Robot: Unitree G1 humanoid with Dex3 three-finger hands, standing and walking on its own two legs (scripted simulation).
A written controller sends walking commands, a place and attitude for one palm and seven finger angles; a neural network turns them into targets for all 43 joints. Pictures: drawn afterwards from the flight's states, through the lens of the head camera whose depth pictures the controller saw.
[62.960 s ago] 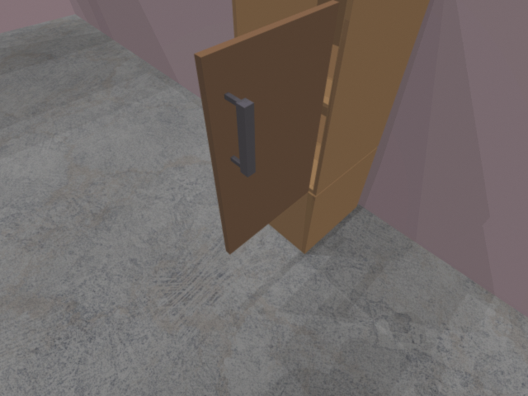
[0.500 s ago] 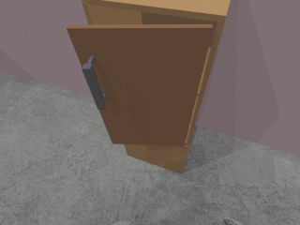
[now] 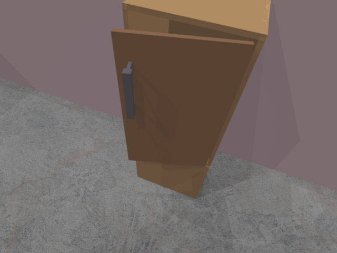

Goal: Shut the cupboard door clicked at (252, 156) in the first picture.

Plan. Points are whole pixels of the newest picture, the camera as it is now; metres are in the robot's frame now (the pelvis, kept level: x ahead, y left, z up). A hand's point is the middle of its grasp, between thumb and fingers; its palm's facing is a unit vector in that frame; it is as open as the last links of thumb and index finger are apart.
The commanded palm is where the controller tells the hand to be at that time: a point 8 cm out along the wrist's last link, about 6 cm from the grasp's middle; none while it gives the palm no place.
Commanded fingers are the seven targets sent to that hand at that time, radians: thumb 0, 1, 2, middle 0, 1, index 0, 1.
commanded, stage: come to a stop and stand still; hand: left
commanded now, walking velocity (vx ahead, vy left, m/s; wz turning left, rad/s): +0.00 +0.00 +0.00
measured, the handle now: (130, 91) +0.52 +0.17 +0.08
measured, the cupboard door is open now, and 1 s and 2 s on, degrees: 18 18 18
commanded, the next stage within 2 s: look again from close up in 0.28 s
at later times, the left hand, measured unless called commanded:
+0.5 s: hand out of the picture +0.01 +0.17 -0.18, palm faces -0.02 -0.98 -0.18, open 7.4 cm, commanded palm none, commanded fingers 0.00 0.90 0.90 -0.20 -0.30 -0.20 -0.30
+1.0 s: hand out of the picture +0.08 +0.17 -0.17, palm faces -0.01 -0.96 -0.27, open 7.4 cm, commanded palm +0.13 +0.22 -0.07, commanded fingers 0.00 0.90 0.90 -0.22 -0.32 -0.22 -0.32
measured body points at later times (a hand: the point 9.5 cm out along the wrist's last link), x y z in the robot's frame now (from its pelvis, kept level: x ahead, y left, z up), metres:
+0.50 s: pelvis +0.01 +0.01 +0.00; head +0.02 +0.01 +0.45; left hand +0.01 +0.23 -0.16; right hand +0.00 -0.21 -0.16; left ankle -0.01 +0.13 -0.74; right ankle +0.03 -0.13 -0.74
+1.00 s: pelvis +0.03 -0.02 +0.00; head +0.04 -0.04 +0.45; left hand +0.08 +0.23 -0.15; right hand +0.05 -0.26 -0.17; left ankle -0.01 +0.13 -0.74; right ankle +0.03 -0.13 -0.74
